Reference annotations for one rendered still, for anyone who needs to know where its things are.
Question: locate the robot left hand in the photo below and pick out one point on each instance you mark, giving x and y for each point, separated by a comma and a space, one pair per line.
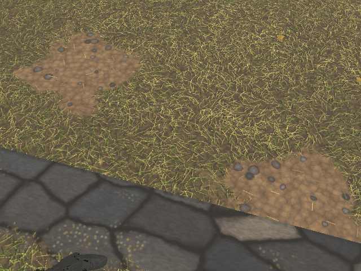
77, 262

